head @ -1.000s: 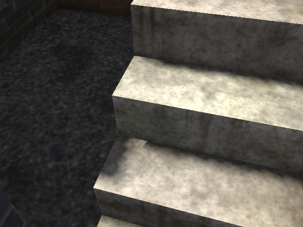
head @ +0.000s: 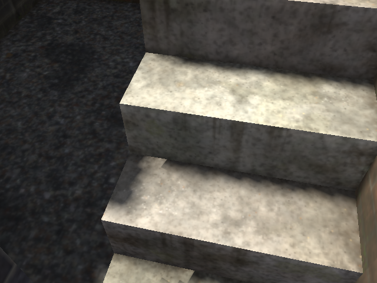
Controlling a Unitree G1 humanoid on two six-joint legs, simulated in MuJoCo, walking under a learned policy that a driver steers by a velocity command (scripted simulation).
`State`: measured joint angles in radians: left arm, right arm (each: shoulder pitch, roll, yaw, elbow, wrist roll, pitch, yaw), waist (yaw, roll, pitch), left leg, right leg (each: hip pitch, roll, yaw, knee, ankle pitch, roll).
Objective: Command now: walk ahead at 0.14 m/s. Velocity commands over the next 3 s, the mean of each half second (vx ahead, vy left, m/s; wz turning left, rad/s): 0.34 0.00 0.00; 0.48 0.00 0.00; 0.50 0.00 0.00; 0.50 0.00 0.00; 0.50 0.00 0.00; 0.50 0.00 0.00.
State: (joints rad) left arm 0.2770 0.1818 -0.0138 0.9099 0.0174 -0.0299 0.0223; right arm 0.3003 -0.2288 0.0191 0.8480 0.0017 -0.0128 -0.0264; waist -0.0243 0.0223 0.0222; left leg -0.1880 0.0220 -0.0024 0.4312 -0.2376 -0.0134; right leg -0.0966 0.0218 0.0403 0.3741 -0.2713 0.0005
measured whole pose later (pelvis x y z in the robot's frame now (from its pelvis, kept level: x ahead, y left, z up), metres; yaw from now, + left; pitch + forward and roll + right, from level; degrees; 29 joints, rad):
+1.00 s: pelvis +0.01 -0.01 +0.00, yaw -1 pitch +1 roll +0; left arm 0.20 0.15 -0.04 0.76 0.01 -0.06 0.03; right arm 0.15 -0.19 0.02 0.76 -0.01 -0.04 -0.01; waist -0.03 0.02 0.00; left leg -0.19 0.03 0.01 0.41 -0.24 -0.02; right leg -0.11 0.02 0.05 0.38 -0.29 -0.01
